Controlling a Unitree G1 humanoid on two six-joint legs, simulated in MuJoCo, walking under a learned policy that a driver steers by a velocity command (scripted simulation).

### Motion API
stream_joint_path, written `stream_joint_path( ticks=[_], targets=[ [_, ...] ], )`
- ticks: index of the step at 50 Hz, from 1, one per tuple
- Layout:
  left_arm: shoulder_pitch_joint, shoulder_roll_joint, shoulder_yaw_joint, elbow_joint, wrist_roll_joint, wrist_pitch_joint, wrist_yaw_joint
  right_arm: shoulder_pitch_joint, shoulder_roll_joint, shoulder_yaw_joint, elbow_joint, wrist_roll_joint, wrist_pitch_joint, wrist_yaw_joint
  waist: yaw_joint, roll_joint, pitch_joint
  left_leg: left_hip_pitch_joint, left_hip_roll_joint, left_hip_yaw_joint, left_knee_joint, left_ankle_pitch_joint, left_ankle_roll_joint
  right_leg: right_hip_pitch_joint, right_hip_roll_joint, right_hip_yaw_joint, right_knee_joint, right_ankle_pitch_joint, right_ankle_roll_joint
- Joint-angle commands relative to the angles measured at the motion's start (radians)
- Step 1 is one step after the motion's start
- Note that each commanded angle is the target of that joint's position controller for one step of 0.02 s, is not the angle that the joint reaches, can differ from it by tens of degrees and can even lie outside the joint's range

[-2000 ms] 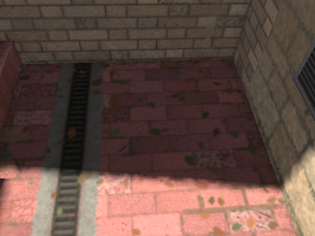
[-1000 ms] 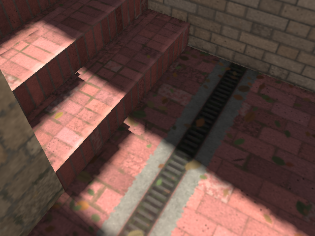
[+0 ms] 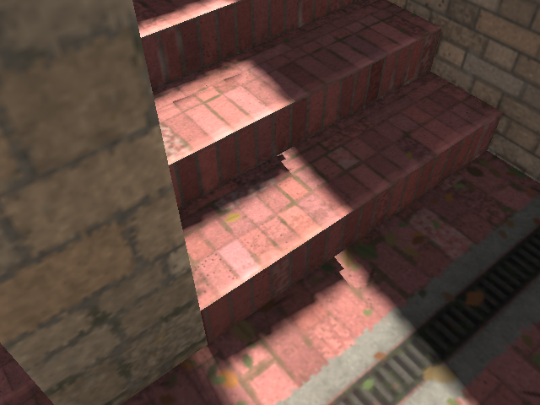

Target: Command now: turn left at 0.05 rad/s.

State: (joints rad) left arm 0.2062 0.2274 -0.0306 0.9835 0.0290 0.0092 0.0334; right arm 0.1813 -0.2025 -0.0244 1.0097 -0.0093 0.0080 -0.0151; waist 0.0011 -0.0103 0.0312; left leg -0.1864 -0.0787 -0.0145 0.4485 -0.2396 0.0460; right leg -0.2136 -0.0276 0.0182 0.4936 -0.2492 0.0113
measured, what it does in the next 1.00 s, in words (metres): walks ahead: right foot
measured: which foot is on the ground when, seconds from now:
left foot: down 0.00-0.78, up 0.80-1.00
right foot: down 0.00-0.32, up 0.34-0.76, down 0.78-1.00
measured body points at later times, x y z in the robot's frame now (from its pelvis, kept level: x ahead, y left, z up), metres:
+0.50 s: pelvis +0.11 -0.01 +0.01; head +0.13 +0.02 +0.46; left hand +0.19 +0.25 -0.15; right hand +0.07 -0.26 -0.12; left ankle +0.04 +0.09 -0.74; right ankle +0.13 -0.14 -0.68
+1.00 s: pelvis +0.27 -0.12 -0.01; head +0.31 -0.12 +0.44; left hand +0.33 +0.15 -0.15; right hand +0.34 -0.38 -0.15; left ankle +0.24 -0.02 -0.67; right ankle +0.35 -0.18 -0.74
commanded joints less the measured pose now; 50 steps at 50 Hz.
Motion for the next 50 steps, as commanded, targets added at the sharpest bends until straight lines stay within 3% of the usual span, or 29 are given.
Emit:
stream_joint_path(
  ticks=[1,3,6,8,10,11,13,15,16,17,18,19,20,22,23,24,25,28,30,33,36,38,39,40,41,42,44,46,50],
  targets=[
    [-0.027,0.091,0.004,-0.018,-0.013,-0.028,-0.001,0.001,-0.095,-0.020,-0.018,-0.012,0.002,-0.014,-0.019,-0.090,0.022,0.033,0.108,-0.124,-0.120,0.061,0.002,-0.056,-0.100,0.132,-0.182,0.075,-0.035],
    [-0.017,0.092,0.004,-0.004,-0.022,-0.043,-0.003,0.028,-0.101,-0.022,0.009,-0.011,-0.001,-0.020,-0.011,-0.058,-0.020,0.077,0.123,-0.127,-0.104,0.138,0.003,-0.019,-0.076,0.100,-0.171,0.143,-0.027],
    [0.034,0.124,0.024,0.017,-0.016,-0.032,-0.003,0.069,-0.110,-0.030,0.029,-0.016,-0.001,-0.014,0.001,-0.056,-0.038,-0.009,0.067,-0.078,-0.034,-0.200,0.032,0.013,-0.044,0.109,-0.166,-0.257,-0.081],
    [0.082,0.148,0.041,0.021,-0.014,-0.021,-0.005,0.041,-0.108,-0.035,0.009,-0.027,-0.002,-0.005,0.024,-0.085,0.056,-0.187,0.040,-0.060,0.048,-0.338,0.043,0.003,-0.112,0.235,-0.240,-0.520,-0.143],
    [0.136,0.169,0.060,0.038,-0.021,-0.024,0.002,-0.004,-0.070,-0.027,-0.018,-0.040,-0.021,0.005,0.033,-0.146,0.105,-0.275,0.040,0.030,0.167,-0.193,0.034,0.030,-0.244,0.396,-0.335,-0.574,-0.211],
    [0.147,0.160,0.064,0.039,-0.019,-0.030,0.002,-0.024,-0.072,-0.028,-0.029,-0.041,-0.031,0.009,0.037,-0.140,0.108,-0.286,0.062,0.034,0.199,-0.175,0.033,0.024,-0.268,0.424,-0.357,-0.540,-0.228],
    [0.104,0.156,0.071,0.026,-0.016,-0.042,-0.008,0.011,-0.062,-0.029,-0.037,-0.037,-0.049,0.022,0.000,-0.144,0.090,-0.220,0.076,0.048,0.145,-0.197,0.039,-0.002,-0.250,0.371,-0.352,-0.447,-0.229],
    [0.003,0.133,0.072,-0.003,-0.030,-0.050,-0.013,0.142,-0.044,-0.031,0.007,-0.026,-0.064,0.019,-0.081,-0.101,0.076,0.071,0.033,0.088,-0.032,-0.091,0.051,-0.182,-0.144,0.221,-0.261,-0.391,-0.185],
    [-0.087,0.107,0.066,-0.041,-0.034,-0.054,-0.015,0.270,-0.086,-0.043,0.041,-0.030,-0.072,0.007,-0.144,-0.009,0.047,0.305,0.095,-0.043,-0.120,-0.145,0.081,-0.377,-0.077,0.136,-0.112,-0.329,-0.152],
    [-0.156,0.037,0.045,-0.093,-0.039,-0.063,-0.025,0.407,-0.165,-0.062,0.059,-0.030,-0.080,-0.008,-0.192,0.234,0.008,0.445,0.319,-0.419,-0.321,-0.430,0.148,-0.555,0.048,-0.037,0.196,-0.213,-0.098],
    [-0.069,0.106,0.066,-0.051,-0.016,-0.060,-0.019,0.417,-0.217,-0.074,0.046,-0.041,-0.081,-0.015,-0.161,0.169,0.059,0.403,0.520,-0.668,-0.325,-0.115,0.219,-0.644,0.077,-0.021,0.348,-0.285,-0.085],
    [-0.009,0.110,0.070,-0.020,-0.002,-0.063,-0.018,0.375,-0.181,-0.065,0.039,-0.036,-0.087,-0.022,-0.085,0.042,0.068,0.374,0.512,-0.549,-0.254,0.199,0.222,-0.600,0.013,0.042,0.450,-0.230,-0.082],
    [0.034,0.088,0.067,0.006,0.001,-0.067,-0.025,0.309,-0.151,-0.058,0.005,-0.032,-0.097,-0.023,-0.049,0.026,0.032,0.333,0.459,-0.417,-0.235,0.389,0.190,-0.549,-0.011,0.055,0.455,-0.156,-0.074],
    [0.019,0.076,0.068,0.010,0.004,-0.059,-0.039,0.255,-0.100,-0.043,-0.021,-0.016,-0.102,-0.025,-0.026,0.086,-0.001,0.310,0.365,-0.240,-0.236,0.489,0.115,-0.498,-0.030,0.024,0.426,-0.042,-0.050],
    [0.010,0.072,0.067,0.014,0.011,-0.050,-0.046,0.263,-0.100,-0.040,-0.018,-0.017,-0.107,-0.024,-0.032,0.118,-0.010,0.304,0.330,-0.177,-0.223,0.570,0.100,-0.487,-0.017,0.003,0.426,0.008,-0.042],
    [0.026,0.088,0.074,0.006,0.030,-0.025,-0.050,0.252,-0.131,-0.049,-0.023,-0.020,-0.097,-0.041,-0.008,0.098,0.028,0.279,0.333,-0.140,-0.117,0.975,0.085,-0.501,0.000,-0.021,0.463,0.046,-0.027],
    [0.035,0.067,0.065,-0.001,0.030,-0.012,-0.058,0.288,-0.134,-0.049,-0.017,-0.019,-0.093,-0.046,-0.011,0.115,-0.021,0.269,0.328,-0.098,-0.093,1.062,0.083,-0.479,0.008,-0.029,0.462,0.072,-0.023],
    [-0.085,0.046,0.050,-0.068,0.025,0.005,-0.074,0.326,-0.116,-0.046,-0.008,-0.019,-0.088,-0.042,-0.051,0.171,0.006,0.207,0.306,-0.053,-0.130,0.867,0.089,-0.477,-0.004,-0.046,0.353,0.171,-0.019],
    [-0.160,0.059,0.057,-0.103,0.021,0.007,-0.084,0.351,-0.108,-0.044,-0.005,-0.016,-0.084,-0.061,-0.069,0.185,0.050,0.191,0.321,-0.065,-0.165,0.738,0.081,-0.475,-0.013,-0.042,0.270,0.222,-0.016],
    [-0.190,0.076,0.063,-0.129,0.014,0.008,-0.098,0.310,-0.150,-0.059,-0.021,-0.011,-0.089,-0.080,-0.055,0.165,0.078,0.159,0.337,-0.050,-0.185,0.595,0.072,-0.404,-0.022,-0.034,0.157,0.284,-0.028],
    [-0.175,0.101,0.080,-0.137,0.013,0.011,-0.114,0.279,-0.187,-0.080,-0.032,-0.015,-0.090,-0.080,-0.039,0.178,0.083,0.153,0.362,-0.032,-0.135,0.632,0.067,-0.312,-0.007,-0.048,0.118,0.217,-0.065],
    [-0.026,0.130,0.104,-0.085,0.000,0.004,-0.118,0.236,-0.190,-0.086,-0.049,-0.020,-0.087,-0.067,0.015,0.140,-0.001,0.097,0.312,0.014,0.056,0.738,0.039,-0.062,0.055,-0.102,0.037,0.191,-0.114],
    [0.104,0.164,0.121,-0.034,0.007,-0.008,-0.108,0.245,-0.182,-0.084,-0.054,-0.023,-0.088,-0.058,0.059,0.090,-0.076,0.038,0.258,0.031,0.232,0.692,0.020,0.119,0.074,-0.112,-0.005,0.250,-0.145],
    [0.218,0.252,0.145,-0.015,0.021,-0.024,-0.097,0.312,-0.130,-0.072,-0.083,-0.028,-0.084,-0.049,0.066,-0.083,-0.197,-0.156,0.186,0.067,0.529,0.321,-0.011,0.384,-0.104,0.026,0.035,0.617,-0.202],
    [0.237,0.300,0.158,-0.027,0.000,-0.019,-0.084,0.388,-0.017,-0.039,-0.080,-0.002,-0.064,-0.042,0.082,-0.304,-0.391,-0.366,0.023,0.076,0.916,-0.492,-0.037,0.556,-0.337,0.347,-0.065,0.788,-0.392],
    [0.172,0.231,0.144,-0.049,-0.026,-0.010,-0.058,0.322,-0.067,-0.051,-0.077,-0.024,-0.050,-0.050,0.069,-0.138,-0.342,-0.366,0.056,-0.017,1.020,-0.428,0.002,0.380,-0.300,0.311,-0.101,0.619,-0.370],
    [0.014,0.114,0.108,-0.082,-0.003,-0.004,-0.032,0.215,-0.073,-0.053,-0.095,-0.030,-0.040,-0.048,0.008,-0.018,-0.143,-0.365,0.130,-0.030,0.902,-0.262,0.040,0.113,-0.210,0.200,-0.166,0.257,-0.286],
    [-0.028,0.090,0.095,-0.105,0.009,0.007,-0.021,0.237,-0.076,-0.056,-0.078,-0.047,-0.003,-0.054,-0.019,-0.076,-0.087,-0.265,0.135,0.023,0.809,-0.235,0.033,-0.048,-0.161,0.171,-0.251,0.092,-0.278],
    [-0.022,0.094,0.085,-0.100,0.015,0.017,-0.022,0.224,-0.054,-0.043,-0.059,-0.029,0.021,-0.074,-0.028,-0.094,-0.033,-0.165,0.124,0.082,0.525,-0.291,0.003,-0.147,-0.130,0.147,-0.297,0.005,-0.316]
  ],
)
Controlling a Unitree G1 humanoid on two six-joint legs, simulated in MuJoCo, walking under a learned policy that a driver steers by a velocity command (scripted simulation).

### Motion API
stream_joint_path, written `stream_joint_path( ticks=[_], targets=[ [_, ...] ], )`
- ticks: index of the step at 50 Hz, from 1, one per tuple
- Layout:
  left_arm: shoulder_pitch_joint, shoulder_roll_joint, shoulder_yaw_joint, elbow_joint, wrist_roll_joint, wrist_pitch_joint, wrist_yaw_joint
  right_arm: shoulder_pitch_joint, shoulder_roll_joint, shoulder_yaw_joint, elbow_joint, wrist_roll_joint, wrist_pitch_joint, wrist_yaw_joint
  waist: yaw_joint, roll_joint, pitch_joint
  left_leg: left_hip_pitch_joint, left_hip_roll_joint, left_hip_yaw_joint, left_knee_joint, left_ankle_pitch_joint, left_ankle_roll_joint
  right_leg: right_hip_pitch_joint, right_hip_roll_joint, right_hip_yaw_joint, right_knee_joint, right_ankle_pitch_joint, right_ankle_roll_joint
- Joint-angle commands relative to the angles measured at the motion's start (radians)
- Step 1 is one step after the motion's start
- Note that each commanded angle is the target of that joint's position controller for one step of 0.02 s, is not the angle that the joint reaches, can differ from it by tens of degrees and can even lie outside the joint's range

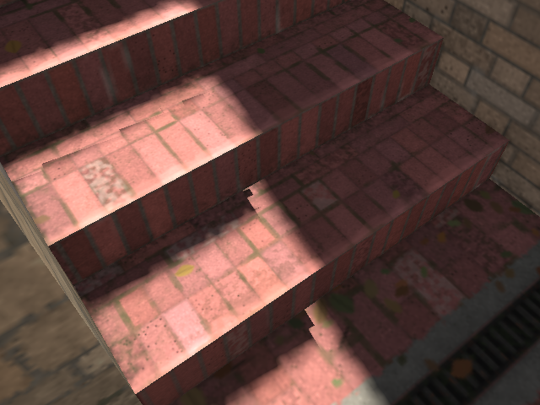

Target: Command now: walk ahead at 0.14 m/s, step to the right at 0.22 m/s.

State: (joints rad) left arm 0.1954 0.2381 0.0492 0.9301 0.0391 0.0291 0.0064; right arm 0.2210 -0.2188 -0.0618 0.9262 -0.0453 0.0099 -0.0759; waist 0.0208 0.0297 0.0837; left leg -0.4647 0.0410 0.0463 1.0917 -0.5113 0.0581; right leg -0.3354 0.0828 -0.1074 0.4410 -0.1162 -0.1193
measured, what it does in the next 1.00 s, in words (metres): walks ahead: left foot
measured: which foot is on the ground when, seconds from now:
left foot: up 0.00-0.66, down 0.68-1.00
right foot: down 0.00-0.68, up 0.70-1.00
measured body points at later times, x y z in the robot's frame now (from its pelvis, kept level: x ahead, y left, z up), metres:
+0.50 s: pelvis +0.15 -0.01 +0.02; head +0.16 -0.02 +0.47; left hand +0.10 +0.25 -0.12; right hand +0.28 -0.25 -0.12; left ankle +0.21 +0.16 -0.68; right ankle +0.08 -0.06 -0.73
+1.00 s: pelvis +0.37 +0.04 +0.02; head +0.39 +0.07 +0.46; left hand +0.45 +0.26 -0.15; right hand +0.29 -0.20 -0.11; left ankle +0.33 +0.11 -0.73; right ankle +0.42 -0.12 -0.60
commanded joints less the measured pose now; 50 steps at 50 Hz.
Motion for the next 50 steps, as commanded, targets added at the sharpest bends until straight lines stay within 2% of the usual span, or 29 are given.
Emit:
stream_joint_path(
  ticks=[1,5,6,7,8,10,12,14,15,18,22,27,30,31,32,33,34,35,36,37,39,40,41,42,43,45,46,48,50],
  targets=[
    [-0.004,0.090,0.005,-0.044,0.006,-0.003,0.004,0.169,-0.036,0.000,0.026,0.015,0.018,-0.019,-0.042,-0.138,-0.079,0.148,-0.001,0.031,-0.180,-0.003,-0.010,-0.042,-0.241,0.278,-0.257,-0.138,-0.193],
    [0.024,0.110,0.006,-0.029,-0.022,0.002,-0.005,0.184,-0.039,0.015,0.050,0.032,0.004,-0.027,-0.067,-0.067,-0.060,0.310,-0.014,0.052,-0.395,0.124,0.029,-0.097,-0.244,0.300,-0.261,-0.301,-0.173],
    [0.135,0.160,0.031,-0.002,-0.060,-0.031,-0.003,0.175,-0.051,0.010,0.047,-0.013,0.006,0.031,-0.026,0.055,-0.078,0.261,-0.037,0.036,-0.355,0.066,0.048,-0.065,-0.468,0.579,-0.437,-0.724,-0.174],
    [0.126,0.185,0.036,0.007,-0.067,-0.040,0.002,0.073,-0.051,0.006,0.007,-0.019,0.010,0.051,-0.025,0.074,0.011,0.161,0.005,-0.023,-0.312,0.114,0.060,-0.031,-0.528,0.705,-0.487,-0.770,-0.168],
    [0.109,0.183,0.039,0.007,-0.056,-0.045,0.009,0.035,-0.048,0.005,-0.009,-0.009,0.007,0.061,-0.030,0.093,0.029,0.052,0.019,-0.056,-0.308,0.125,0.069,0.067,-0.535,0.709,-0.481,-0.723,-0.156],
    [0.125,0.142,0.033,0.017,-0.032,-0.066,0.013,0.041,-0.025,0.011,0.005,0.017,-0.028,0.057,-0.006,0.056,-0.009,-0.089,0.025,-0.083,-0.329,0.133,0.058,0.328,-0.465,0.576,-0.429,-0.522,-0.144],
    [0.163,0.123,0.030,0.049,-0.031,-0.081,0.011,0.013,-0.037,0.004,0.012,0.016,-0.049,0.052,0.023,0.018,-0.045,-0.104,0.003,-0.060,-0.340,0.124,0.030,0.434,-0.393,0.457,-0.397,-0.429,-0.121],
    [0.204,0.133,0.027,0.074,-0.042,-0.097,0.014,-0.057,-0.051,-0.007,-0.014,0.003,-0.056,0.054,0.057,-0.031,-0.018,-0.184,-0.007,-0.035,-0.296,0.145,0.004,0.491,-0.356,0.411,-0.378,-0.395,-0.126],
    [0.231,0.126,0.021,0.087,-0.041,-0.109,0.014,-0.074,-0.060,-0.013,-0.022,0.004,-0.058,0.067,0.066,-0.041,-0.022,-0.224,0.002,-0.038,-0.276,0.187,-0.011,0.520,-0.350,0.407,-0.379,-0.382,-0.124],
    [0.260,0.105,0.007,0.110,-0.031,-0.130,0.010,-0.072,-0.044,-0.011,-0.013,0.012,-0.061,0.088,0.065,-0.107,-0.047,-0.230,0.016,-0.038,-0.223,0.247,-0.037,0.520,-0.309,0.340,-0.374,-0.299,-0.112],
    [0.268,0.090,-0.010,0.123,-0.036,-0.141,0.007,-0.156,-0.057,-0.013,-0.036,0.016,-0.060,0.106,0.068,-0.125,0.019,-0.233,0.029,-0.010,-0.227,0.314,-0.060,0.418,-0.269,0.267,-0.380,-0.141,-0.092],
    [0.311,0.078,-0.025,0.145,-0.022,-0.143,-0.002,-0.204,-0.016,0.014,-0.066,0.020,-0.060,0.096,0.063,-0.144,0.030,-0.133,0.008,0.048,-0.384,0.377,-0.061,0.333,-0.252,0.169,-0.296,0.226,-0.102],
    [0.282,0.095,-0.020,0.141,-0.021,-0.153,-0.005,-0.132,-0.028,0.017,-0.068,0.033,-0.066,0.064,0.015,-0.165,-0.024,0.078,-0.040,0.074,-0.422,0.374,-0.023,0.257,-0.261,0.123,-0.157,0.613,-0.076],
    [0.265,0.108,-0.015,0.134,-0.028,-0.154,-0.004,-0.052,-0.051,0.007,-0.046,0.027,-0.069,0.053,-0.019,-0.153,-0.063,0.158,-0.075,0.082,-0.439,0.370,-0.010,0.266,-0.253,0.115,-0.063,0.769,-0.065],
    [0.224,0.107,-0.012,0.128,-0.042,-0.151,-0.004,0.134,-0.069,-0.006,0.013,0.015,-0.079,0.041,-0.114,-0.125,-0.131,0.323,-0.095,0.080,-0.505,0.423,0.017,0.237,-0.236,0.103,0.119,0.810,-0.050],
    [0.201,0.131,-0.006,0.118,-0.059,-0.152,-0.005,0.251,-0.107,-0.024,0.049,0.002,-0.088,0.031,-0.161,-0.082,-0.160,0.464,-0.084,0.076,-0.617,0.448,0.016,0.147,-0.180,0.080,0.301,0.634,-0.020],
    [0.190,0.081,-0.020,0.105,-0.062,-0.155,-0.011,0.360,-0.209,-0.045,0.056,-0.022,-0.086,0.028,-0.210,0.060,-0.202,0.656,0.177,-0.208,-0.680,0.401,0.080,-0.098,-0.089,0.046,0.641,0.137,0.015],
    [0.396,-0.018,-0.022,0.131,-0.037,-0.146,-0.009,0.359,-0.267,-0.046,0.060,-0.018,-0.081,0.040,-0.056,0.142,-0.238,0.634,0.424,-0.630,-0.765,0.609,0.204,-0.199,0.020,0.190,0.930,-0.393,0.024],
    [0.397,0.034,-0.010,0.143,-0.003,-0.133,-0.018,0.250,-0.236,-0.052,0.048,0.035,-0.063,0.050,-0.039,0.087,-0.183,0.489,0.397,-0.641,-0.872,0.108,0.255,-0.253,-0.036,0.233,0.990,-0.316,0.019],
    [0.266,0.068,0.003,0.105,0.010,-0.127,-0.032,0.125,-0.136,-0.023,0.010,0.039,-0.060,0.056,-0.022,0.053,-0.057,0.367,0.333,-0.544,-0.934,-0.128,0.245,-0.318,-0.081,0.189,1.010,-0.247,0.023],
    [0.206,0.038,0.006,0.081,0.013,-0.117,-0.044,0.057,-0.038,0.012,0.013,0.026,-0.077,0.053,0.022,0.035,0.019,0.240,0.234,-0.351,-0.975,0.107,0.194,-0.285,-0.124,0.187,0.939,-0.117,0.041],
    [0.222,0.017,0.002,0.086,0.018,-0.103,-0.049,0.086,-0.039,0.016,0.031,0.026,-0.088,0.046,0.033,0.024,0.012,0.213,0.208,-0.270,-0.968,0.252,0.190,-0.250,-0.132,0.169,0.935,-0.075,0.054],
    [0.236,-0.021,-0.008,0.076,0.033,-0.086,-0.058,0.142,-0.081,-0.002,0.060,0.031,-0.091,0.061,0.037,-0.048,-0.002,0.222,0.238,-0.263,-0.933,0.433,0.189,-0.270,-0.116,0.212,0.980,-0.067,0.081],
    [0.237,-0.037,-0.010,0.064,0.032,-0.076,-0.060,0.177,-0.093,-0.005,0.079,0.033,-0.098,0.069,0.043,-0.049,-0.011,0.244,0.231,-0.224,-0.912,0.553,0.176,-0.299,-0.117,0.223,0.971,-0.068,0.093],
    [0.247,-0.052,-0.015,0.058,0.032,-0.060,-0.061,0.209,-0.091,-0.008,0.094,0.048,-0.112,0.068,0.048,-0.026,-0.029,0.254,0.208,-0.170,-0.871,0.689,0.131,-0.311,-0.102,0.226,0.970,-0.074,0.101],
    [0.207,-0.036,-0.011,0.031,0.018,-0.040,-0.062,0.241,-0.091,-0.004,0.113,0.041,-0.118,0.069,0.036,0.035,-0.047,0.289,0.178,-0.105,-0.822,0.864,0.082,-0.374,-0.081,0.205,0.957,-0.049,0.112],
    [0.174,-0.031,-0.012,0.009,0.016,-0.034,-0.062,0.256,-0.089,-0.002,0.118,0.040,-0.116,0.068,0.027,0.057,-0.053,0.304,0.171,-0.088,-0.813,0.898,0.072,-0.408,-0.084,0.198,0.934,-0.032,0.115],
    [0.067,-0.018,-0.013,-0.029,0.018,-0.029,-0.052,0.285,-0.045,0.020,0.123,0.042,-0.115,0.044,-0.003,0.131,-0.055,0.337,0.140,-0.077,-0.849,0.768,0.122,-0.470,-0.105,0.089,0.947,-0.005,0.106],
    [-0.067,-0.044,-0.029,-0.082,0.019,-0.031,-0.046,0.339,-0.046,0.024,0.136,0.046,-0.111,0.035,-0.032,0.088,-0.023,0.417,0.159,-0.119,-0.865,0.705,0.147,-0.574,-0.143,0.057,0.855,-0.005,0.109]
  ],
)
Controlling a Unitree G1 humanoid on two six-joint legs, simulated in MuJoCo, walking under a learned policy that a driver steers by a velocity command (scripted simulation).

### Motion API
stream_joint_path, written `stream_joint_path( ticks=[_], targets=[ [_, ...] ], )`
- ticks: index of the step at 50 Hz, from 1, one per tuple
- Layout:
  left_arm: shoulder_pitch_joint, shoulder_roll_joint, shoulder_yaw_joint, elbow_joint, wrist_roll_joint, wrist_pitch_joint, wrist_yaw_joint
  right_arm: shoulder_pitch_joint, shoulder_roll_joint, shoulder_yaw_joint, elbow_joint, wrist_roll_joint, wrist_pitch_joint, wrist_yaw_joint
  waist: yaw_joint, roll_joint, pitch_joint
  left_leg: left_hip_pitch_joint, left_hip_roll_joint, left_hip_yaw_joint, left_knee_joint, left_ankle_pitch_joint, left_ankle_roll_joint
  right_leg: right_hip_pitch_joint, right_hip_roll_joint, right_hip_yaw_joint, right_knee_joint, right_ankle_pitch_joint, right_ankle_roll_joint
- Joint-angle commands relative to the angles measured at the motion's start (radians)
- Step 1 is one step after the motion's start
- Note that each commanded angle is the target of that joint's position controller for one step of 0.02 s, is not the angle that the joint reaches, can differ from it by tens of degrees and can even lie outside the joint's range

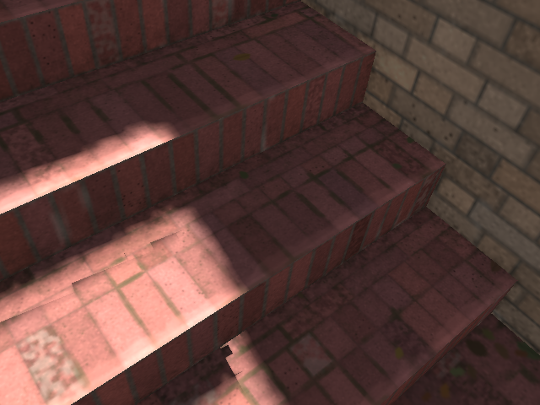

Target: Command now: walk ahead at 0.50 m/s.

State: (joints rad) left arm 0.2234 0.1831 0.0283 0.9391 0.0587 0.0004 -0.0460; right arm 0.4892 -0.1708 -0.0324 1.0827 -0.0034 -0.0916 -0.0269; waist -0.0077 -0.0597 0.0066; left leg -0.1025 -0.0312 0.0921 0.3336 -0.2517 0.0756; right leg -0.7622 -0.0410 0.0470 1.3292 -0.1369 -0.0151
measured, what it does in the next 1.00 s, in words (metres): climbs: right foot, then left foot 0.17 m higher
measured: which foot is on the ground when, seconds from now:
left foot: down 0.00-0.32, up 0.34-0.70, down 0.72-1.00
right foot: up 0.00-0.30, down 0.32-0.74, up 0.76-1.00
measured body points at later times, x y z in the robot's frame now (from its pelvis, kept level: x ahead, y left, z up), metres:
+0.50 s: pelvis +0.22 -0.09 -0.01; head +0.24 -0.10 +0.44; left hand +0.21 +0.16 -0.15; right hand +0.39 -0.30 -0.12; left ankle +0.20 +0.02 -0.37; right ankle +0.23 -0.18 -0.75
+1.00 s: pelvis +0.46 -0.09 +0.16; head +0.48 -0.07 +0.61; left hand +0.66 +0.11 +0.07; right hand +0.43 -0.36 +0.03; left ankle +0.41 -0.03 -0.57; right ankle +0.56 -0.24 -0.42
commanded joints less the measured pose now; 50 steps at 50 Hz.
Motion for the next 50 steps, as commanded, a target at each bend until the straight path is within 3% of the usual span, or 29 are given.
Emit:
stream_joint_path(
  ticks=[1,3,4,8,11,13,14,15,16,17,18,19,20,21,22,25,27,29,31,33,34,36,37,38,39,41,43,47,50],
  targets=[
    [-0.137,0.003,-0.013,-0.112,0.001,-0.002,0.009,0.105,-0.091,-0.003,-0.016,0.001,-0.008,-0.016,-0.021,0.150,0.066,0.092,0.253,-0.189,-0.105,0.492,0.133,-0.183,-0.026,-0.103,-0.076,0.019,0.001],
    [-0.183,-0.001,-0.024,-0.141,-0.004,-0.011,0.010,0.111,-0.112,-0.004,-0.018,-0.001,-0.007,-0.020,-0.029,0.140,0.070,0.125,0.269,-0.181,-0.113,0.542,0.125,-0.167,-0.042,-0.110,-0.208,0.000,-0.001],
    [-0.136,-0.032,-0.029,-0.109,-0.036,-0.008,0.009,0.114,-0.139,-0.017,-0.031,0.002,-0.001,-0.017,-0.007,0.104,0.043,0.154,0.327,-0.194,-0.089,0.522,0.113,-0.139,-0.045,-0.078,-0.195,-0.006,-0.011],
    [-0.256,-0.018,-0.034,-0.181,-0.025,-0.006,0.026,0.100,-0.114,-0.013,-0.030,-0.016,-0.006,-0.016,-0.038,0.230,0.086,0.222,0.319,-0.173,-0.108,0.553,0.137,-0.164,-0.052,-0.136,-0.273,-0.113,-0.067],
    [-0.318,0.000,-0.019,-0.235,-0.029,-0.033,0.043,0.117,-0.121,-0.028,-0.022,-0.021,-0.027,-0.020,-0.033,0.166,0.107,0.343,0.339,-0.173,-0.050,0.710,0.099,-0.203,-0.060,-0.122,-0.349,-0.187,-0.094],
    [-0.131,0.020,-0.005,-0.192,-0.041,-0.052,0.048,-0.027,-0.136,-0.028,-0.073,-0.014,-0.025,-0.009,0.077,0.153,-0.020,0.179,0.246,-0.068,0.149,1.127,0.047,0.237,0.031,-0.159,-0.585,-0.126,-0.121],
    [0.032,0.033,0.012,-0.149,-0.044,-0.054,0.055,-0.051,-0.164,-0.038,-0.090,0.020,-0.030,-0.002,0.156,0.191,-0.117,0.086,0.257,-0.096,0.286,1.119,0.039,0.512,0.039,-0.115,-0.724,0.067,-0.134],
    [0.170,0.098,0.047,-0.101,-0.039,-0.052,0.069,-0.105,-0.192,-0.041,-0.108,0.047,-0.020,0.014,0.238,0.112,-0.178,-0.059,0.176,-0.053,0.503,0.935,0.033,0.772,0.063,-0.170,-0.809,0.065,-0.117],
    [0.290,0.165,0.072,-0.018,-0.030,-0.057,0.068,-0.194,-0.119,-0.034,-0.142,0.048,-0.031,0.017,0.254,0.014,-0.104,-0.302,0.070,-0.034,0.793,0.475,0.016,0.940,-0.011,-0.138,-0.967,0.337,-0.107],
    [0.291,0.283,0.093,-0.022,-0.010,-0.060,0.064,-0.084,0.004,-0.013,-0.156,0.057,-0.034,-0.005,0.127,-0.262,-0.139,-0.619,-0.075,-0.029,1.350,-0.199,-0.031,1.075,-0.310,0.250,-0.886,1.083,-0.176],
    [0.282,0.300,0.102,-0.049,-0.025,-0.044,0.062,0.018,0.007,-0.022,-0.148,0.070,-0.033,-0.018,0.130,-0.227,-0.364,-0.631,-0.071,-0.196,1.637,-0.125,-0.028,1.078,-0.418,0.329,-0.933,1.088,-0.320],
    [0.189,0.213,0.086,-0.052,-0.031,-0.031,0.053,-0.083,-0.007,-0.023,-0.183,0.056,-0.022,-0.025,0.085,-0.172,-0.289,-0.748,-0.028,-0.117,1.806,-0.130,-0.036,0.970,-0.388,0.344,-1.009,0.613,-0.373],
    [0.144,0.112,0.059,-0.034,-0.036,-0.032,0.049,-0.225,0.011,-0.020,-0.241,0.022,-0.010,-0.030,0.066,-0.087,-0.116,-0.926,-0.002,-0.064,1.931,-0.203,-0.021,0.851,-0.332,0.276,-1.041,0.274,-0.323],
    [0.171,0.050,0.032,0.001,-0.020,-0.038,0.047,-0.322,0.055,-0.008,-0.299,-0.020,-0.001,-0.025,0.051,-0.018,-0.081,-1.038,0.017,-0.095,1.987,-0.246,0.022,0.811,-0.285,0.252,-1.038,0.059,-0.274],
    [0.194,0.019,0.021,0.036,-0.020,-0.042,0.049,-0.376,0.107,0.014,-0.340,-0.027,0.010,-0.014,0.034,-0.031,-0.019,-1.132,0.022,-0.106,2.102,-0.277,0.055,0.728,-0.273,0.215,-1.057,-0.023,-0.246],
    [0.212,0.063,0.007,0.091,-0.010,-0.071,0.043,-0.531,0.178,0.076,-0.505,-0.036,0.031,-0.008,-0.036,0.035,0.073,-1.306,-0.003,-0.196,2.193,-0.247,0.115,0.539,-0.280,0.161,-1.129,-0.302,-0.164],
    [0.071,0.092,-0.008,0.050,-0.016,-0.081,0.035,-0.549,0.100,0.076,-0.554,-0.016,0.040,-0.007,-0.119,0.086,0.115,-1.095,0.001,-0.110,1.845,-0.125,0.066,0.239,-0.201,-0.007,-1.250,-0.295,-0.116],
    [0.105,0.093,-0.026,0.040,-0.055,-0.113,0.052,-0.572,0.044,0.069,-0.567,-0.025,0.080,-0.017,-0.088,0.078,0.104,-0.894,0.019,0.050,1.625,-0.066,0.006,0.171,-0.152,-0.032,-1.361,0.118,-0.183],
    [0.183,0.149,-0.007,0.050,-0.087,-0.115,0.066,-0.545,0.068,0.082,-0.559,-0.039,0.101,-0.019,-0.071,0.057,0.016,-0.812,0.063,0.100,1.392,-0.095,0.018,0.433,-0.120,-0.129,-1.319,0.581,-0.175],
    [0.214,0.183,0.011,0.011,-0.095,-0.103,0.085,-0.487,0.086,0.090,-0.511,-0.005,0.098,-0.016,-0.066,-0.029,-0.145,-0.514,-0.022,0.137,1.076,-0.173,0.048,0.600,-0.135,-0.195,-1.161,1.342,-0.179],
    [0.224,0.200,0.021,0.000,-0.065,-0.101,0.093,-0.370,0.080,0.081,-0.462,0.003,0.101,-0.016,-0.108,-0.137,-0.235,-0.441,-0.060,0.100,1.014,-0.272,0.058,0.740,-0.196,-0.183,-1.032,1.608,-0.190],
    [0.215,0.213,0.038,-0.029,-0.077,-0.107,0.071,-0.239,-0.013,0.047,-0.411,-0.020,0.101,-0.013,-0.168,-0.206,-0.320,-0.293,-0.124,0.046,0.761,-0.383,0.096,0.845,-0.240,-0.178,-0.676,1.758,-0.202],
    [0.194,0.191,0.047,-0.081,-0.075,-0.127,0.066,-0.179,-0.128,0.009,-0.407,-0.053,0.087,-0.011,-0.191,-0.083,-0.319,-0.229,0.026,-0.342,0.532,-0.557,0.172,0.690,-0.192,-0.151,-0.339,1.441,-0.179],
    [0.143,0.105,0.053,-0.161,-0.061,-0.116,0.019,-0.156,-0.241,-0.034,-0.333,-0.054,0.099,-0.018,-0.160,0.316,-0.245,-0.133,0.264,-1.016,0.005,-0.591,0.279,0.228,0.095,-0.100,0.027,0.102,-0.109],
    [0.114,0.071,0.060,-0.193,-0.003,-0.106,0.011,-0.268,-0.228,-0.050,-0.344,-0.028,0.087,-0.020,-0.103,0.215,-0.128,-0.203,0.316,-1.212,-0.105,-0.590,0.291,0.040,0.117,0.128,0.410,-0.012,-0.098],
    [0.014,-0.022,0.022,-0.298,-0.004,-0.102,0.035,-0.330,-0.134,-0.028,-0.292,-0.025,0.046,0.007,-0.002,0.024,0.091,-0.401,0.293,-0.861,0.022,-0.597,0.219,-0.170,0.099,0.112,0.617,-0.082,-0.107],
    [0.055,-0.071,-0.003,-0.297,-0.024,-0.091,0.062,-0.295,-0.006,0.006,-0.223,-0.059,0.023,0.015,0.069,0.040,0.119,-0.432,0.220,-0.550,0.060,-0.305,0.120,-0.239,0.109,0.142,0.655,-0.115,-0.111],
    [0.007,0.010,-0.007,-0.327,-0.023,-0.037,0.040,-0.231,-0.099,-0.013,-0.188,-0.048,-0.004,0.038,0.088,0.053,0.094,-0.409,0.108,-0.215,-0.028,-0.070,0.068,-0.166,0.107,0.031,0.239,-0.058,-0.079],
    [-0.078,0.052,0.003,-0.345,-0.023,-0.022,0.011,-0.163,-0.141,-0.023,-0.208,-0.018,-0.017,0.000,0.038,0.137,0.005,-0.259,0.112,-0.176,-0.164,0.254,0.131,0.025,0.023,-0.136,-0.161,0.085,-0.022]
  ],
)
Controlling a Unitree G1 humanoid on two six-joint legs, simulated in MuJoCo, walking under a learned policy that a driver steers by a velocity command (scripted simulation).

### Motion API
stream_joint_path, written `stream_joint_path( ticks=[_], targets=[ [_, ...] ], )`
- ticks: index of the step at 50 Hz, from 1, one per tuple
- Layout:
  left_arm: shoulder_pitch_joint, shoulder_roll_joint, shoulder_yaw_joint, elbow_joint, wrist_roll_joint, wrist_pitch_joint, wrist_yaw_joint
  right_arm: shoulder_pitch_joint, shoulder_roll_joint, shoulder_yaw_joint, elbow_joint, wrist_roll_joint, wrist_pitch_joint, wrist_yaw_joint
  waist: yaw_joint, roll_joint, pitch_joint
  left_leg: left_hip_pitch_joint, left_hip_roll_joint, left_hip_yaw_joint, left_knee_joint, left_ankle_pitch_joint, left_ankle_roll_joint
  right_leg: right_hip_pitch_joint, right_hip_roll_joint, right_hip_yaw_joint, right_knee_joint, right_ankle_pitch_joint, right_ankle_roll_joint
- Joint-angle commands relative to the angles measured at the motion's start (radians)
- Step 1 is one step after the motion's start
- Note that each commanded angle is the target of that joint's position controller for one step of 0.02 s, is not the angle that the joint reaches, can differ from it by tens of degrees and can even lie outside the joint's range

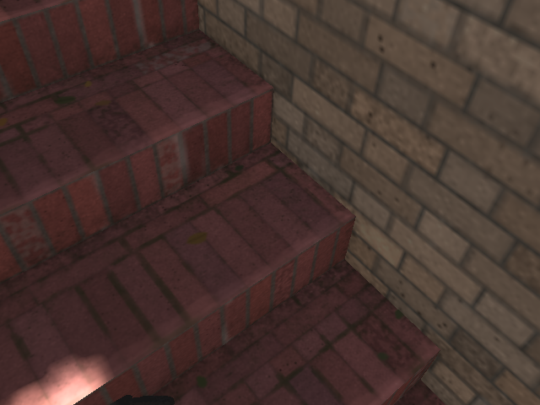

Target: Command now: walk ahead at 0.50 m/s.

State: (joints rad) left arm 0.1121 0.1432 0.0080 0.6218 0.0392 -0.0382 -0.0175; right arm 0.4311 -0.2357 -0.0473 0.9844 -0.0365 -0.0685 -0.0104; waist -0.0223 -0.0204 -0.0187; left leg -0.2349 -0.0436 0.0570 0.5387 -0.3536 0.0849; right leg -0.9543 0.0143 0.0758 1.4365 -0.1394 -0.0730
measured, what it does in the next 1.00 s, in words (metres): climbs, turning left: right foot, then left foot 0.17 m higher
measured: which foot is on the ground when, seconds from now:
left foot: down 0.00-0.32, up 0.34-0.60, down 0.62-1.00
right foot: up 0.00-0.18, down 0.20-0.60, up 0.62-1.00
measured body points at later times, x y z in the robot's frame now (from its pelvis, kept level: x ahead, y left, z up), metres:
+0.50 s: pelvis +0.30 -0.07 +0.01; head +0.36 -0.09 +0.46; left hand +0.38 +0.21 -0.09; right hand +0.52 -0.31 -0.09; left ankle +0.26 +0.06 -0.41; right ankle +0.23 -0.18 -0.73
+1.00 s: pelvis +0.43 -0.07 +0.17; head +0.50 -0.06 +0.61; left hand +0.59 +0.21 +0.11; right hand +0.59 -0.31 +0.03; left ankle +0.47 +0.01 -0.56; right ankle +0.56 -0.15 -0.55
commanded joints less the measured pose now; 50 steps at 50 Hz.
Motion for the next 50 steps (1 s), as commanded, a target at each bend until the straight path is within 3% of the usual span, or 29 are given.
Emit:
stream_joint_path(
  ticks=[1,6,9,12,13,14,15,16,17,18,19,21,23,24,25,26,28,29,30,31,32,33,34,36,39,43,45,48,50],
  targets=[
    [0.040,0.065,0.018,-0.015,-0.010,0.018,-0.020,-0.065,-0.089,-0.016,-0.103,0.011,-0.042,-0.025,0.037,0.142,-0.002,-0.015,0.136,-0.129,-0.364,0.426,0.124,0.231,-0.047,-0.173,-0.324,0.102,0.030],
    [-0.136,0.070,0.037,-0.053,0.025,-0.003,-0.013,0.150,-0.100,-0.033,-0.083,-0.018,-0.057,-0.048,-0.076,0.177,0.019,0.597,0.272,-0.210,-0.282,0.679,0.126,-0.142,-0.094,-0.170,-0.342,-0.059,0.003],
    [-0.300,0.067,0.026,-0.131,-0.002,-0.033,0.016,0.262,-0.129,-0.042,-0.061,-0.075,-0.051,-0.054,-0.124,0.171,0.085,0.809,0.385,-0.273,-0.250,0.806,0.159,-0.565,-0.112,-0.122,0.047,-0.421,-0.030],
    [-0.462,0.066,-0.013,-0.232,-0.014,-0.045,0.034,0.280,-0.084,-0.031,-0.039,-0.067,-0.036,-0.056,-0.153,0.092,0.146,0.766,0.295,-0.174,-0.205,1.213,0.116,-0.612,-0.070,-0.187,-0.053,-0.700,-0.042],
    [-0.204,0.090,-0.014,-0.161,-0.033,-0.068,0.050,0.078,-0.059,-0.023,-0.105,-0.074,-0.003,-0.041,-0.002,0.066,0.051,0.574,0.137,-0.037,0.001,1.491,0.044,-0.152,0.015,-0.197,-0.459,-0.679,-0.024],
    [0.000,0.123,-0.005,-0.136,-0.009,-0.078,0.048,0.043,-0.132,-0.044,-0.139,-0.014,-0.009,-0.042,0.093,0.013,-0.193,0.415,0.091,-0.108,0.234,1.431,0.006,0.430,-0.014,-0.136,-0.831,-0.125,0.001],
    [0.227,0.100,0.019,-0.031,-0.024,-0.067,0.061,-0.058,-0.215,-0.068,-0.165,0.080,-0.024,-0.041,0.203,0.014,-0.349,0.284,0.078,-0.154,0.321,1.097,-0.029,0.909,-0.083,-0.101,-1.189,0.491,0.028],
    [0.237,0.184,0.060,0.059,0.000,-0.047,0.085,-0.103,-0.143,-0.053,-0.173,0.115,-0.041,-0.020,0.183,-0.181,-0.240,-0.151,-0.029,-0.122,0.525,0.195,-0.061,1.257,-0.097,-0.116,-1.194,0.836,0.040],
    [0.321,0.265,0.078,0.050,0.049,-0.044,0.096,-0.160,-0.034,-0.031,-0.213,0.120,-0.062,-0.032,0.186,-0.298,-0.132,-0.635,-0.115,-0.195,0.947,-0.220,-0.070,1.503,-0.361,0.100,-0.929,1.769,-0.002],
    [0.502,0.354,0.109,0.037,0.025,-0.031,0.099,-0.029,-0.011,-0.034,-0.246,0.149,-0.075,-0.013,0.214,-0.319,-0.491,-0.652,-0.188,-0.317,1.334,-0.296,-0.095,1.639,-0.620,0.209,-0.732,2.406,-0.224],
    [0.456,0.356,0.119,0.007,0.019,-0.008,0.104,-0.151,-0.067,-0.047,-0.254,0.123,-0.063,-0.023,0.246,-0.199,-0.531,-0.646,-0.149,-0.292,1.492,-0.152,-0.115,1.469,-0.566,0.195,-0.860,1.962,-0.251],
    [0.263,0.255,0.082,0.017,0.018,-0.033,0.116,-0.422,-0.021,-0.043,-0.348,0.037,-0.024,-0.050,0.171,-0.250,-0.170,-1.072,-0.139,-0.167,1.766,-0.300,-0.140,1.357,-0.436,0.065,-0.956,1.377,-0.251],
    [0.290,0.157,0.044,0.090,-0.020,-0.063,0.110,-0.427,0.050,-0.010,-0.405,-0.018,0.024,-0.062,0.052,-0.268,-0.027,-1.099,-0.092,-0.188,1.842,-0.365,-0.082,1.134,-0.400,-0.074,-1.058,1.204,-0.156],
    [0.191,0.120,0.025,0.111,-0.024,-0.073,0.102,-0.431,0.078,0.017,-0.486,-0.016,0.036,-0.054,-0.076,-0.239,0.022,-0.958,-0.037,-0.174,1.601,-0.385,-0.055,0.938,-0.350,-0.191,-1.136,1.148,-0.094],
    [0.076,0.156,0.023,0.100,-0.013,-0.085,0.099,-0.380,0.053,0.022,-0.494,-0.025,0.073,-0.047,-0.168,-0.056,0.065,-0.777,-0.013,-0.103,1.325,-0.343,-0.061,0.731,-0.303,-0.289,-1.235,1.100,-0.077],
    [-0.057,0.235,0.038,0.068,-0.015,-0.085,0.104,-0.330,0.028,0.020,-0.508,-0.024,0.096,-0.060,-0.228,-0.042,0.078,-0.621,-0.017,-0.032,1.129,-0.310,-0.065,0.611,-0.267,-0.369,-1.263,1.185,-0.047],
    [-0.200,0.393,0.086,0.005,-0.053,-0.118,0.091,-0.052,-0.049,0.018,-0.412,-0.012,0.144,-0.091,-0.307,-0.070,-0.176,-0.024,-0.116,0.068,0.796,-0.186,-0.070,0.515,-0.220,-0.398,-1.093,1.629,-0.083],
    [-0.198,0.374,0.092,0.005,-0.063,-0.122,0.072,0.086,-0.077,0.001,-0.338,0.002,0.161,-0.104,-0.319,-0.106,-0.359,0.090,-0.108,0.022,0.749,-0.108,-0.034,0.689,-0.282,-0.346,-0.921,1.687,-0.083],
    [-0.191,0.337,0.084,0.004,-0.096,-0.095,0.045,0.135,-0.108,-0.002,-0.325,-0.013,0.163,-0.089,-0.309,-0.085,-0.428,0.112,-0.102,-0.058,0.545,-0.061,0.034,0.790,-0.314,-0.312,-0.673,1.556,-0.079],
    [-0.156,0.261,0.082,0.016,-0.088,-0.063,0.017,0.031,-0.135,-0.027,-0.345,-0.016,0.151,-0.068,-0.248,0.113,-0.304,0.102,-0.091,-0.221,0.189,0.152,0.140,0.636,-0.160,-0.295,-0.254,0.503,-0.036],
    [-0.126,0.153,0.041,-0.037,-0.006,-0.025,-0.007,-0.126,-0.226,-0.054,-0.387,-0.007,0.129,-0.053,-0.149,0.301,-0.134,-0.016,0.013,-0.697,-0.002,0.820,0.229,0.226,0.124,-0.171,0.412,-0.264,0.045],
    [0.021,0.081,0.027,-0.125,0.046,-0.019,-0.006,-0.238,-0.282,-0.066,-0.452,0.038,0.117,-0.038,-0.035,0.275,-0.220,-0.053,0.155,-0.893,-0.073,1.026,0.326,0.174,0.142,-0.001,0.684,-0.315,0.053],
    [0.098,0.042,0.010,-0.121,0.056,0.003,0.022,-0.343,-0.248,-0.059,-0.458,0.036,0.119,-0.034,0.065,0.136,-0.157,-0.197,0.176,-0.839,-0.052,0.828,0.324,0.188,0.120,0.033,0.668,-0.257,0.063],
    [0.086,0.079,0.018,-0.158,0.072,0.018,0.079,-0.320,-0.138,-0.033,-0.393,0.018,0.113,-0.040,0.091,-0.003,0.032,-0.288,0.064,-0.649,0.042,0.590,0.216,0.087,0.094,0.043,0.569,-0.204,0.068],
    [0.112,0.132,0.031,-0.178,0.007,0.025,0.142,-0.153,-0.139,-0.028,-0.340,0.026,0.111,-0.062,0.049,0.078,-0.001,-0.144,0.038,-0.467,0.014,0.947,0.161,0.130,0.107,-0.014,0.377,-0.260,0.109],
    [-0.056,0.088,-0.003,-0.244,-0.034,0.017,0.136,-0.142,-0.156,-0.036,-0.354,-0.002,0.139,-0.098,0.018,0.024,-0.087,0.032,0.033,-0.383,-0.051,1.077,0.076,0.245,0.057,-0.095,-0.129,-0.290,0.122],
    [-0.043,0.071,-0.003,-0.223,-0.051,0.031,0.130,-0.227,-0.144,-0.037,-0.396,-0.007,0.146,-0.110,0.028,0.119,-0.138,-0.047,0.001,-0.340,-0.060,1.025,0.010,0.491,0.044,-0.081,-0.404,-0.152,0.115],
    [0.053,0.109,0.028,-0.162,-0.069,0.036,0.120,-0.282,-0.171,-0.069,-0.452,0.011,0.142,-0.090,0.055,0.206,-0.146,-0.075,0.032,-0.494,-0.085,0.802,-0.024,0.697,0.019,0.003,-0.794,-0.075,0.083],
    [0.066,0.105,0.033,-0.100,-0.079,0.029,0.121,-0.228,-0.140,-0.071,-0.434,0.034,0.134,-0.062,0.040,0.107,-0.121,-0.144,-0.028,-0.507,0.019,0.027,-0.022,0.806,-0.041,-0.009,-1.037,0.042,0.075]
  ],
)
Next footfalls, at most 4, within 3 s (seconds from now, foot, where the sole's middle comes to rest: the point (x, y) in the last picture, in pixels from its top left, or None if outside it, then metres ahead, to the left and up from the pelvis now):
0.20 right None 0.27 -0.19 -0.77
0.62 left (259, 373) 0.51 0.02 -0.60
1.02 right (328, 334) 0.60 -0.14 -0.60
1.34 left None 0.37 0.09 -0.60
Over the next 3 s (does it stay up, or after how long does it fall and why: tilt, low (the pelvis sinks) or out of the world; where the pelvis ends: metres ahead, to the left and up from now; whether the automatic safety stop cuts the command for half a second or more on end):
stays up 0.37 0.03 0.18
